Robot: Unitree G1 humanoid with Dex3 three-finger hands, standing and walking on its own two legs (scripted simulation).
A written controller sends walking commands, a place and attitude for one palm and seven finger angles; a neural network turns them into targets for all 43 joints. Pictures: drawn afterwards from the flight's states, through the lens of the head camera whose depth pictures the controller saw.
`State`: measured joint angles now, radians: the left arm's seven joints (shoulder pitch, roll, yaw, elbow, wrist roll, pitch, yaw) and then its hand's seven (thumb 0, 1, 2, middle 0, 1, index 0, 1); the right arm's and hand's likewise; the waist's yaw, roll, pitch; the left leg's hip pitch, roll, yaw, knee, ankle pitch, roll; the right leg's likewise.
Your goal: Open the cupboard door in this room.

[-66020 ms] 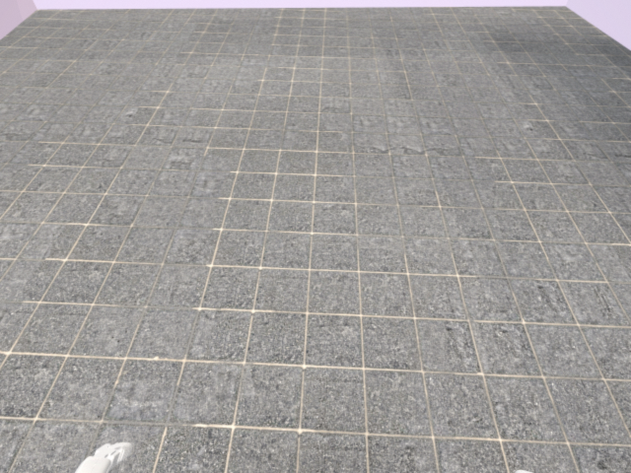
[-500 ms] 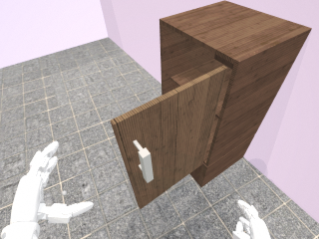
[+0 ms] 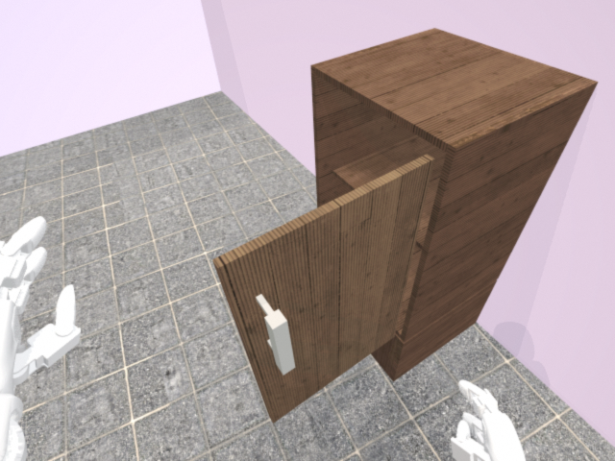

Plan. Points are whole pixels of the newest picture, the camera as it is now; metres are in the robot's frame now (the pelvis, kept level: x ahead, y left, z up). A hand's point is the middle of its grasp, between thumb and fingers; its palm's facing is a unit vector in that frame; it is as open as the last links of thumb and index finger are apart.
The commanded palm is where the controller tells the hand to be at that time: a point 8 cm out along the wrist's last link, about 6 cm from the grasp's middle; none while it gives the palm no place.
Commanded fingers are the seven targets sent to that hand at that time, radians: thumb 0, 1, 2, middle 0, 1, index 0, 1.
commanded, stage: draw the hand back to the body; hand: left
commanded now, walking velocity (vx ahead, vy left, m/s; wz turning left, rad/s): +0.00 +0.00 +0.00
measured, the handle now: (274, 334) +0.32 +0.11 -0.05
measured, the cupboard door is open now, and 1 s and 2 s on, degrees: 92 92 92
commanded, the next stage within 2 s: step back with the hand held close in 0.30 s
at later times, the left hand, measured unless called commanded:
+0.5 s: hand (73, 349) +0.17 +0.25 +0.15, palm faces +0.43 -0.79 -0.44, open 7.4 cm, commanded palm +0.12 +0.29 +0.17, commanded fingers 0.00 0.90 0.90 -0.20 -0.30 -0.20 -0.30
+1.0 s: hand (6, 408) +0.11 +0.28 +0.15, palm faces +0.37 -0.77 -0.52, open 7.4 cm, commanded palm +0.05 +0.32 +0.17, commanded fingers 0.00 0.90 0.90 -0.20 -0.30 -0.20 -0.30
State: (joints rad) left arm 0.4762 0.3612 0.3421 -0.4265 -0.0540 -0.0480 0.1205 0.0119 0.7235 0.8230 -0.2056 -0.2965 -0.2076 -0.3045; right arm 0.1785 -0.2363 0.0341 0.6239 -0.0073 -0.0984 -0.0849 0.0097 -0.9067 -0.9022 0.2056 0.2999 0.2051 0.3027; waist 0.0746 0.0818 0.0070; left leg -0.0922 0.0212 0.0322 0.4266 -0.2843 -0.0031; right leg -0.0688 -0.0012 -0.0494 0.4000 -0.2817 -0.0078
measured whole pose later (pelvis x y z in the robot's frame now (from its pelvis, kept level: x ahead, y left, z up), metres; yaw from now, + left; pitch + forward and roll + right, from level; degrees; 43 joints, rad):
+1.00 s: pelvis -0.09 +0.03 -0.01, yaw -1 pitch -1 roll -1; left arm 0.55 0.42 0.40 -0.48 -0.03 -0.16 0.14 0.02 0.89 0.90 -0.21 -0.30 -0.22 -0.30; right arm 0.17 -0.22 0.01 0.55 0.01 -0.02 -0.10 0.01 -0.91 -0.90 0.21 0.30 0.21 0.30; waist 0.01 0.02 0.05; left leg -0.32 0.00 0.07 0.51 -0.18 0.04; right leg -0.30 -0.02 -0.02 0.48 -0.17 0.02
